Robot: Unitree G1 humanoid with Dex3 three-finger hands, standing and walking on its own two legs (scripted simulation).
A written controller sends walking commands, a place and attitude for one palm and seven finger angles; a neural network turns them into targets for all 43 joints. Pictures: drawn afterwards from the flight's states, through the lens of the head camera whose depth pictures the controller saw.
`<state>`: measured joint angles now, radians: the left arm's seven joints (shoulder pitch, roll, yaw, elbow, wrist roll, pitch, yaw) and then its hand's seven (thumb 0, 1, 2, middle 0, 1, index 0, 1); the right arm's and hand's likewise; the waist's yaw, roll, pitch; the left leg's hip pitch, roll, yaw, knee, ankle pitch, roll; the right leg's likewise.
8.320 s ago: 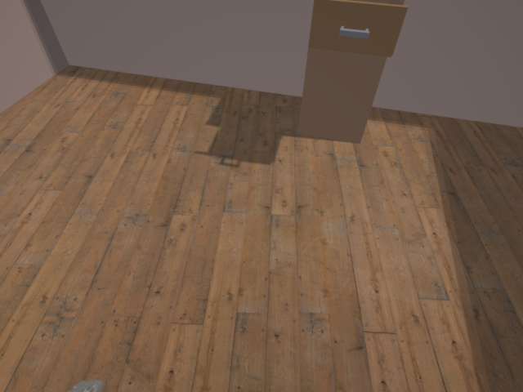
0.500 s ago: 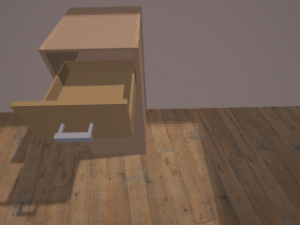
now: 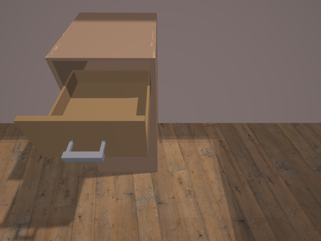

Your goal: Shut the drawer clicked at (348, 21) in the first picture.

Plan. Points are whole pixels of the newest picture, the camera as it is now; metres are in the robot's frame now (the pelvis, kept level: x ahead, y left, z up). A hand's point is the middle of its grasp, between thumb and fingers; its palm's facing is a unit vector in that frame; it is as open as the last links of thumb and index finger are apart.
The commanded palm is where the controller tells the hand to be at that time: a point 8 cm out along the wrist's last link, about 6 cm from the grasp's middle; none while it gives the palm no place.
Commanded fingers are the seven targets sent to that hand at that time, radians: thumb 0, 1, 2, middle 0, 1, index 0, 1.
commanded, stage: shuffle to correct the standing spot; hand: left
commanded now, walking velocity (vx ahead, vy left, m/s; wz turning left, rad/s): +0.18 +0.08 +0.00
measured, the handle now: (85, 150) +0.35 +0.24 +0.00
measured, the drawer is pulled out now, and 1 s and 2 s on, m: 0.29 0.29 0.29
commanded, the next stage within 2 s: come to a stop and stand still in 0.02 s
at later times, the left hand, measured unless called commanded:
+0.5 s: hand out of the picture +0.10 +0.18 -0.16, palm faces +0.06 -0.97 -0.25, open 7.4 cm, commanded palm none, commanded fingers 0.00 0.90 0.90 -0.20 -0.30 -0.20 -0.30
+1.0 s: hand out of the picture +0.06 +0.18 -0.16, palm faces +0.04 -0.97 -0.22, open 7.4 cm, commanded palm none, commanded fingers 0.00 0.90 0.90 -0.20 -0.30 -0.20 -0.30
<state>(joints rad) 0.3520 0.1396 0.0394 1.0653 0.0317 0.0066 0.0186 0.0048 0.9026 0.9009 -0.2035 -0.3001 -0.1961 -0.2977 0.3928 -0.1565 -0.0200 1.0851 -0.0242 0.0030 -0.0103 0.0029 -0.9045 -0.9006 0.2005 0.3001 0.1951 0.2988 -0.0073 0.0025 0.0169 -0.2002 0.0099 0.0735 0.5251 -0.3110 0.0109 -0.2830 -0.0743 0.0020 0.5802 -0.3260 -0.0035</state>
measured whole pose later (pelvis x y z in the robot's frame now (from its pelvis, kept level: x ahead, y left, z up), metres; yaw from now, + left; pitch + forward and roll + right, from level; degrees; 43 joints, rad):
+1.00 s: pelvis +0.03 +0.00 +0.01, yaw +1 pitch -1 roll +1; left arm 0.24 0.16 0.01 1.06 0.02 0.01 0.04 0.00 0.91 0.90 -0.20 -0.30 -0.20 -0.30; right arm 0.25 -0.16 -0.01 1.10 -0.02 0.01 -0.02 0.00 -0.91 -0.90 0.20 0.30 0.20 0.30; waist 0.00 0.00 0.05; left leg -0.13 0.02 0.12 0.40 -0.25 0.01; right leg -0.21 -0.03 -0.06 0.44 -0.21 -0.01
